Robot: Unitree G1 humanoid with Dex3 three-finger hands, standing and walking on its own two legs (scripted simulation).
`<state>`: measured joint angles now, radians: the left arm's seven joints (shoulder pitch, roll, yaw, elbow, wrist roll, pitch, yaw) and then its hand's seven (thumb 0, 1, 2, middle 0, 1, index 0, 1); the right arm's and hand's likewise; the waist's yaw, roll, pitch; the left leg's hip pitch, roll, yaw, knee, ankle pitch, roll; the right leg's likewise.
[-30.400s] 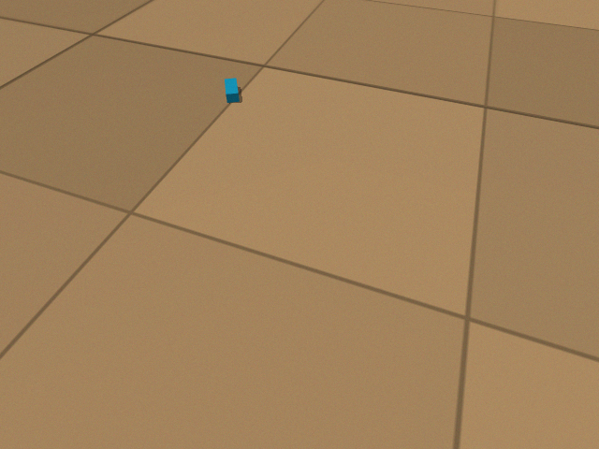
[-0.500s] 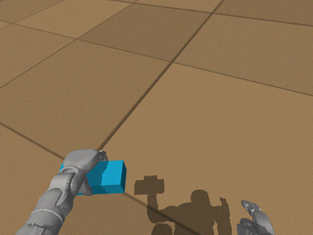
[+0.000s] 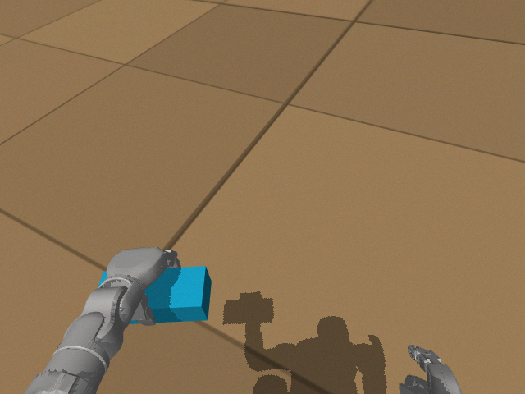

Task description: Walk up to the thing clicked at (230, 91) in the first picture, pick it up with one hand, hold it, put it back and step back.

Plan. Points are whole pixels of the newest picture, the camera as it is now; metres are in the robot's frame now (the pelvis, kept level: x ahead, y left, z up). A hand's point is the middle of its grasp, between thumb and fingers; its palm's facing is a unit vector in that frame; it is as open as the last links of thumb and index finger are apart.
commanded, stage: crouch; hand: left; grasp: from above
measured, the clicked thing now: (155, 295) +0.30 +0.22 -0.07
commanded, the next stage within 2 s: lower in 1.90 s
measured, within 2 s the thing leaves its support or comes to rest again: neither
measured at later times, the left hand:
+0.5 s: hand (171, 313) +0.32 +0.23 -0.20, palm faces -0.42 +0.04 -0.90, open 10.3 cm
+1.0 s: hand (194, 328) +0.37 +0.24 -0.43, palm faces -0.45 +0.00 -0.89, open 10.3 cm
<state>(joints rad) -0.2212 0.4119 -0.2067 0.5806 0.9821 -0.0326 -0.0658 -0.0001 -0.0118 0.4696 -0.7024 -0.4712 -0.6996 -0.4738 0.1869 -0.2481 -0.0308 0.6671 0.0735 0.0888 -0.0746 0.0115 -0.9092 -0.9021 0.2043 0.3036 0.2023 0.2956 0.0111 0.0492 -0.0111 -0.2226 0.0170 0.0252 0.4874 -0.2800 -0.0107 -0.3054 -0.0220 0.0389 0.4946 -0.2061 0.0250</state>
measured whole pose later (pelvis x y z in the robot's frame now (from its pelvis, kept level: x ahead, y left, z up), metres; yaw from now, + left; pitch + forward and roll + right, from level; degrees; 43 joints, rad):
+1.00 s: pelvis -0.07 +0.01 -0.29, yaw +1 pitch +37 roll -4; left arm -0.83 0.51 -0.03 1.28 1.22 -0.13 0.35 0.00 0.03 0.45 -0.66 -0.51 -0.66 -0.50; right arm 0.20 -0.23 -0.03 0.74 -0.08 -0.05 0.04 0.01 -0.90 -0.90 0.21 0.30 0.21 0.30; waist -0.19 0.04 -0.19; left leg -1.88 -0.02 -0.06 1.92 -0.69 0.00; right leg -1.91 -0.04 0.01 1.83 -0.57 0.05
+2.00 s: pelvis -0.09 +0.01 -0.42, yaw -1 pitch +36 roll -7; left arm -1.07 0.71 0.06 1.54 1.32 -0.21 0.42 0.00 0.01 0.46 -0.67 -0.51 -0.68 -0.49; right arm 0.20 -0.28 0.05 0.74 -0.15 -0.07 0.15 0.00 -0.92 -0.90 0.21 0.30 0.20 0.30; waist -0.29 0.01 -0.06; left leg -2.25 -0.05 -0.11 2.35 -0.72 -0.01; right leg -2.27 -0.03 -0.01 2.21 -0.58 0.06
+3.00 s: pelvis -0.09 +0.02 -0.47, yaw -7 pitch +31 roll -13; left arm -1.10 0.95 0.16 1.72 1.42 -0.25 0.57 0.00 -0.02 0.47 -0.70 -0.48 -0.71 -0.47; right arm 0.18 -0.34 0.19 0.67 -0.25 -0.16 0.23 0.00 -0.91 -0.90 0.21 0.30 0.20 0.30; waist -0.41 -0.07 0.10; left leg -2.35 -0.06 -0.19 2.55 -0.74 0.01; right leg -2.31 -0.01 -0.08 2.32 -0.56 0.07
